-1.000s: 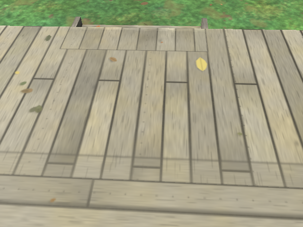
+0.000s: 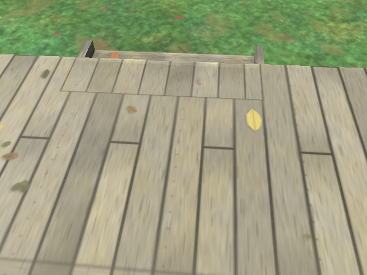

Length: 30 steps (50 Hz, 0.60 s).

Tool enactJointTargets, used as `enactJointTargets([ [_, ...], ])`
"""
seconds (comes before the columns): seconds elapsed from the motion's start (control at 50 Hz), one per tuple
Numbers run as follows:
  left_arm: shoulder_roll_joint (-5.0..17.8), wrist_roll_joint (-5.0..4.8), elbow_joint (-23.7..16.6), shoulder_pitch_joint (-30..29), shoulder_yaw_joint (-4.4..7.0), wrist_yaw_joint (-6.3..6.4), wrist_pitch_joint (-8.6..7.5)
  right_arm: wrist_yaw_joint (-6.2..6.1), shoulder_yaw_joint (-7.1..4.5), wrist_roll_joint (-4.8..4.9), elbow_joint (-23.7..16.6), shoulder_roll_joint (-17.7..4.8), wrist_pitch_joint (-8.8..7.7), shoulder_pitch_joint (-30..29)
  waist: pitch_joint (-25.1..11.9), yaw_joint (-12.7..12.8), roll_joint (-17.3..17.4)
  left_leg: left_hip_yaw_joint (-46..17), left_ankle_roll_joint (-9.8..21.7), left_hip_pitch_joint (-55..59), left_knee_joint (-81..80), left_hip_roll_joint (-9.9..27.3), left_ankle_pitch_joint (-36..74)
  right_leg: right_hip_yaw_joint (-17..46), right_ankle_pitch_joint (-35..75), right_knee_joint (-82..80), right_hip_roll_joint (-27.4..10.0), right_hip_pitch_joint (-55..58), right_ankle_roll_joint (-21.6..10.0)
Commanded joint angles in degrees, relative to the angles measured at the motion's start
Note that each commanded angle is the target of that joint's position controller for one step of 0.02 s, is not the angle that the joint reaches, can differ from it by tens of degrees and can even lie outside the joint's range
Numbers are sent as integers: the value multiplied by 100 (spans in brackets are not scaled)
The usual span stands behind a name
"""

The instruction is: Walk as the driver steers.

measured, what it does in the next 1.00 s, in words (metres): walks ahead: left foot, then right foot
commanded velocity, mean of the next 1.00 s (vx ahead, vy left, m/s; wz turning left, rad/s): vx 0.50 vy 0.00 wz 0.00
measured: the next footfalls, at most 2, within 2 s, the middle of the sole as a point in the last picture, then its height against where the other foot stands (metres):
left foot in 0.26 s outside the picture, level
right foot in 0.80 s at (220, 241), level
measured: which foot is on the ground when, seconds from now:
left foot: up 0.00-0.24, down 0.26-0.82, up 0.84-1.00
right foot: down 0.00-0.28, up 0.30-0.78, down 0.80-1.00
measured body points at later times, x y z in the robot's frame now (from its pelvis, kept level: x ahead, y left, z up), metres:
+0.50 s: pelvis +0.29 +0.05 +0.00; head +0.31 +0.05 +0.45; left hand +0.37 +0.30 -0.14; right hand +0.29 -0.21 -0.14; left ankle +0.29 +0.10 -0.75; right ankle +0.32 -0.10 -0.67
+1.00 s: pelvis +0.57 -0.02 +0.00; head +0.59 -0.03 +0.45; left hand +0.60 +0.24 -0.14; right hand +0.62 -0.27 -0.15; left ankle +0.55 +0.13 -0.66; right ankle +0.59 -0.07 -0.75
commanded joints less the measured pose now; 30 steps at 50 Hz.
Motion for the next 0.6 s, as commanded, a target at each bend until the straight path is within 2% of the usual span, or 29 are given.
enactJointTargets([
  [0.02,582,-24,-195,131,67,18,-102,37,13,25,-401,-143,-21,-483,386,-49,-410,188,-127,-228,-850,4,673,935,1463,-892,-1455,-308,-543],
  [0.08,617,-15,-60,470,52,56,-111,45,76,69,-584,-73,-45,-1059,377,134,-479,395,-103,6,-1667,-183,1052,764,2062,-803,-1444,-8,-439],
  [0.16,657,62,121,749,45,127,-61,7,71,73,-799,-166,-80,-1470,422,215,-515,435,88,-51,-2191,-326,717,775,2863,-476,-1704,866,-476],
  [0.2,726,93,142,618,59,163,-40,-27,30,75,-789,-249,-128,-1257,293,40,-577,506,271,407,-2422,-521,222,689,3990,-2,-1772,1117,-409],
  [0.22,786,103,146,545,74,173,-32,-68,-17,71,-678,-332,-154,-864,73,-136,-648,570,378,951,-2514,-705,-47,637,4795,487,-1764,1160,-342],
  [0.24,819,99,155,486,79,163,-11,-119,-87,60,-440,-444,-196,-112,-321,-441,-619,639,517,1804,-2788,-879,-60,540,5163,1349,-1664,1097,-265],
  [0.26,785,51,103,392,58,153,-10,-181,-185,-27,-145,-658,-255,887,-850,-859,-512,322,728,3245,-2951,-576,164,392,4393,2538,-1484,323,-163],
  [0.28,412,-94,-140,538,-45,108,-29,-259,-339,-181,-27,-1237,-272,1797,-1686,-993,289,-1616,1184,4953,-3017,1007,-379,87,1972,4500,-999,-1285,23],
  [0.3,357,-187,-81,971,8,73,-23,-205,-403,-33,14,-1349,-174,1759,-2235,-735,1116,-4031,1879,5668,-3795,1966,-390,358,-1923,6179,-9,-2745,150],
  [0.32,767,-46,-157,398,118,113,12,-165,-347,124,-80,-1066,-136,1102,-1340,-557,200,-3296,1648,4964,-3910,1616,-640,862,-1502,6348,-460,-3276,51],
  [0.34,654,-19,-291,-53,106,86,-30,-146,-249,152,-158,-700,-170,619,-638,-441,36,-2508,1485,4103,-4118,1392,-408,869,-1036,6081,-673,-3315,40],
  [0.36,522,-14,-292,-178,98,70,-25,-140,-177,119,-140,-432,-213,401,-227,-235,-124,-1952,1246,3419,-4348,1108,20,838,-776,5686,-869,-3073,49],
  [0.38,475,90,-310,-213,112,43,47,-164,-125,129,-48,-280,-260,399,-48,-72,-57,-1537,1061,2970,-4462,859,368,845,-669,5368,-988,-2811,102],
  [0.4,332,147,-253,-66,86,0,132,-179,-91,124,29,-195,-298,447,-49,49,29,-1247,967,2729,-4551,718,551,805,-603,5194,-1020,-2552,168],
  [0.42,269,163,-252,-55,85,-36,189,-182,-87,131,107,-208,-349,610,-69,86,53,-1114,970,2658,-4599,656,824,739,-558,5098,-1008,-2481,220],
  [0.46,257,175,-363,-320,94,-90,264,-186,-117,166,225,-388,-414,838,30,138,73,-845,1005,2627,-4754,577,1041,614,-326,4822,-1075,-2735,325],
  [0.52,328,153,-668,-1164,91,-115,298,-181,-109,160,309,-444,-411,1120,262,-1,73,-588,980,2733,-4956,450,1175,442,307,4076,-1198,-3253,475],
  [0.6,232,75,-958,-2043,8,-126,263,-181,-77,153,408,-445,-398,1494,325,-242,131,-277,855,3005,-4934,313,1705,185,980,2757,-1058,-3111,499],
])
